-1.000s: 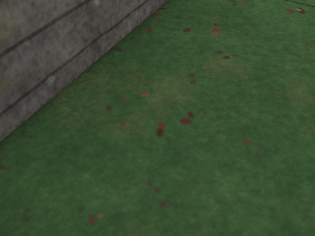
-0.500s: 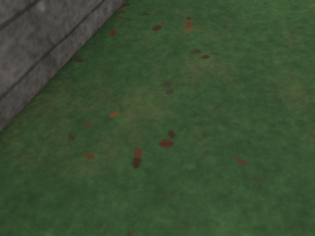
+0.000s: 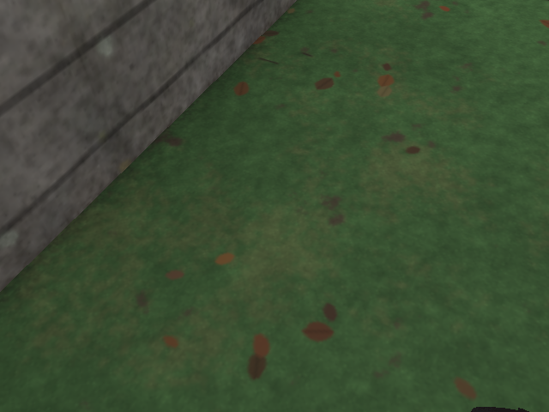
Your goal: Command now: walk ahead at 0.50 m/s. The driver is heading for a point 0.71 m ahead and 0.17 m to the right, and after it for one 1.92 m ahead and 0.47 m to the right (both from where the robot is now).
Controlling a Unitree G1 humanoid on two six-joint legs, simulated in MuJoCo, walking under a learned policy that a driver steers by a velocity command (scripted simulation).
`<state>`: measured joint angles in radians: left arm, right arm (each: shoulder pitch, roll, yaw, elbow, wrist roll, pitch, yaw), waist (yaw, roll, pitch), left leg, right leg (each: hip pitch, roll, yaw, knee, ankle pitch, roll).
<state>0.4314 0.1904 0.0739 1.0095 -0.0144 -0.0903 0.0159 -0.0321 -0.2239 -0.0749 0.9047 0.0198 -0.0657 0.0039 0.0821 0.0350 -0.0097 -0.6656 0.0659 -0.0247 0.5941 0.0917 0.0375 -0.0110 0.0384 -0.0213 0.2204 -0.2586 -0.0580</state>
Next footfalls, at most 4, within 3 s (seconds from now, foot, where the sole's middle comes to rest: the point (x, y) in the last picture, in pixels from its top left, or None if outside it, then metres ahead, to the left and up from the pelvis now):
0.16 left None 0.27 0.14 -0.78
0.70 right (374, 391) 0.55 -0.12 -0.78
1.16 left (341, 284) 0.85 -0.05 -0.78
1.54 right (410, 358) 0.64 -0.22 -0.78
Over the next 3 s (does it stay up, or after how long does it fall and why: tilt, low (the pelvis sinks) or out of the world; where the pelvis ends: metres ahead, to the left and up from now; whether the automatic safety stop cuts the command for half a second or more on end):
stays up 0.70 -0.04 -0.01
